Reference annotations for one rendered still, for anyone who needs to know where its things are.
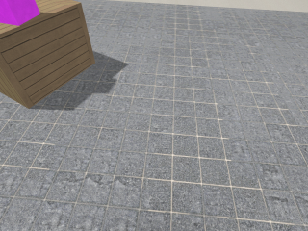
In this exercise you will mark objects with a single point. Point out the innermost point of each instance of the pedestal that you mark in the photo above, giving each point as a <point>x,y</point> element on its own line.
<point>44,53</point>

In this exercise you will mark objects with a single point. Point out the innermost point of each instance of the carton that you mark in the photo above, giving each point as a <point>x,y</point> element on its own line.
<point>17,12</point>

